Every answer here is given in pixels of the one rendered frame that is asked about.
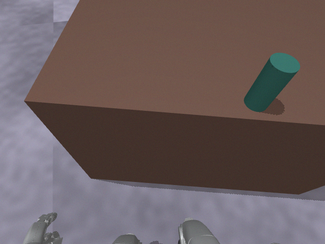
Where can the can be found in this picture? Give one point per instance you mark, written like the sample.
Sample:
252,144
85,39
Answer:
275,75

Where can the left robot hand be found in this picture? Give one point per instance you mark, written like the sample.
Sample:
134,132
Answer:
37,231

